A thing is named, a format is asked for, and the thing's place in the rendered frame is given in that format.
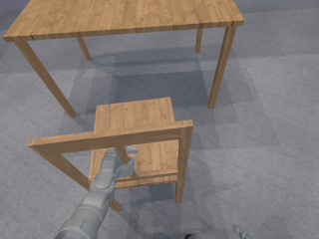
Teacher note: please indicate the chair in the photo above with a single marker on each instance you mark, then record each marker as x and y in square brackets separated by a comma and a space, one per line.
[163, 145]

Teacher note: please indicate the left robot hand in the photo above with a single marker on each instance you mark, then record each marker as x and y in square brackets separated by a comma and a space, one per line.
[112, 163]

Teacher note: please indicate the right robot hand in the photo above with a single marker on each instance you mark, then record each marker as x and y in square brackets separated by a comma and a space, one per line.
[243, 233]

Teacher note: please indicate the robot left forearm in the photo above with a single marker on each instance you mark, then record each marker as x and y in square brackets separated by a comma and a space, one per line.
[92, 210]

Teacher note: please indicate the table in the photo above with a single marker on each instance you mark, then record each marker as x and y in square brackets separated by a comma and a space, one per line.
[60, 19]

